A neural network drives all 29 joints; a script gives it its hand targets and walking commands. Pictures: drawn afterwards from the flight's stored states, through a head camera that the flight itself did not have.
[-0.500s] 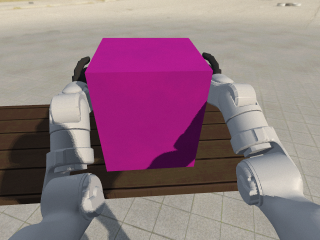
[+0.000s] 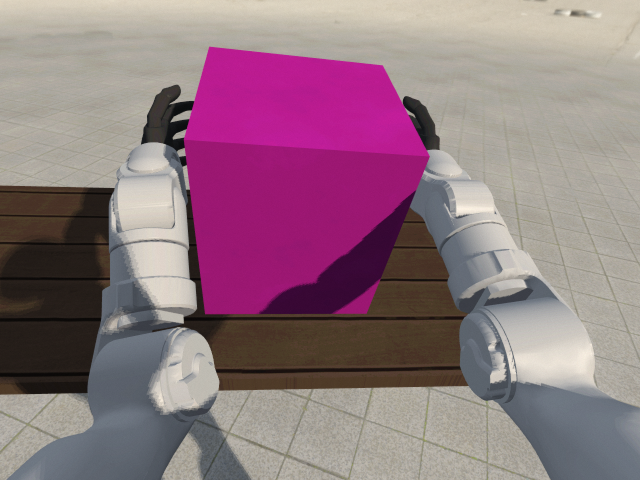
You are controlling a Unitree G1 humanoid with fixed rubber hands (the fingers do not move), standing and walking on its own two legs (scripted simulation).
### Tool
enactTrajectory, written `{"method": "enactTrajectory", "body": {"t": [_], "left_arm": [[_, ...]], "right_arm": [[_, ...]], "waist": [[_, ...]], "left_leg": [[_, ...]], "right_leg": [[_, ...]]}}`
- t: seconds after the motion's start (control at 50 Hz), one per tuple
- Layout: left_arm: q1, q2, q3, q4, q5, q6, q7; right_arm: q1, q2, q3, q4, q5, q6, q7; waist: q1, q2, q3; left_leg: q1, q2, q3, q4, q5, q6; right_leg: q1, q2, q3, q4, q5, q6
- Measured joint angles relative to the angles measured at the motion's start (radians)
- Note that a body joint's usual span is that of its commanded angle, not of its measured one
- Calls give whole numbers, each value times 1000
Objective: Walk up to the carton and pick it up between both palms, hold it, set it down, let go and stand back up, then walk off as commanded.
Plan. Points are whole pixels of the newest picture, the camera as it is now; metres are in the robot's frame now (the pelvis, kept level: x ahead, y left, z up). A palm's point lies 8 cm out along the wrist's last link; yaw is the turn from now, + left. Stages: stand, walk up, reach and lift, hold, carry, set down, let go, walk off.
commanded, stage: set down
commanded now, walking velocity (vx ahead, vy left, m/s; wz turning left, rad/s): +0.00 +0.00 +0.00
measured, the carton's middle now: (293, 190) +0.40 +0.03 +0.24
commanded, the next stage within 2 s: none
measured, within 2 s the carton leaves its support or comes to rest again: neither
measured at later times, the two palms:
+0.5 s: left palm (161, 178) +0.39 +0.19 +0.25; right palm (404, 190) +0.41 -0.11 +0.23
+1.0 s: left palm (165, 192) +0.40 +0.19 +0.23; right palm (393, 196) +0.43 -0.11 +0.21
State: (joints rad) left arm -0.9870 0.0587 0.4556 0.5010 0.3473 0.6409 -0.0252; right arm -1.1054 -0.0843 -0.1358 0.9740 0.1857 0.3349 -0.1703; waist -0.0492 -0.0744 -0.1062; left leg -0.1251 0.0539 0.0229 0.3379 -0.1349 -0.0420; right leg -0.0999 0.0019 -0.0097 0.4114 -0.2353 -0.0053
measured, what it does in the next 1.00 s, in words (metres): stands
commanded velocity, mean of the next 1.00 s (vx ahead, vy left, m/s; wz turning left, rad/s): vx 0.00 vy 0.00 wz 0.00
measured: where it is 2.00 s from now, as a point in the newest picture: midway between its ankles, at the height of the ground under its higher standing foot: outside the picture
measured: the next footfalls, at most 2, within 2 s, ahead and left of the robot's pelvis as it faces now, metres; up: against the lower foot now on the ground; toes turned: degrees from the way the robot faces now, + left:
none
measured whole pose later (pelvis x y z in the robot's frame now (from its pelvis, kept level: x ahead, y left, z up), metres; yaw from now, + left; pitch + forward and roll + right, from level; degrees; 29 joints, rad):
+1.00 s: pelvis +0.01 +0.00 +0.00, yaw +0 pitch -3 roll +1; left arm -0.90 0.00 0.46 0.52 0.35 0.52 0.02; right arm -1.00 -0.08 -0.13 1.00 0.13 0.18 -0.13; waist 0.03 -0.04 -0.03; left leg -0.12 0.05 0.02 0.32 -0.14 -0.05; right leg -0.09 0.00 -0.01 0.40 -0.24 -0.01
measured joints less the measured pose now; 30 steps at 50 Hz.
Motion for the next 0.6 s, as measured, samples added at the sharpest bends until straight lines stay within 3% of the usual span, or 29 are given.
{"method": "enactTrajectory", "body": {"t": [0.2,0.42,0.6], "left_arm": [[51,-21,0,-8,0,-40,5],[73,-37,0,-8,0,-72,18],[73,-42,0,-3,0,-78,23]], "right_arm": [[88,3,78,1,16,-88,-3],[98,3,68,1,17,-109,-1],[98,3,46,3,-11,-113,15]], "waist": [[7,11,32],[30,41,35],[58,27,45]], "left_leg": [[3,-2,0,-1,-2,-3],[3,-2,0,-1,-3,-3],[5,-2,0,-8,-3,-3]], "right_leg": [[6,-2,0,-8,0,0],[7,-2,0,-8,0,0],[6,-2,0,-10,-2,0]]}}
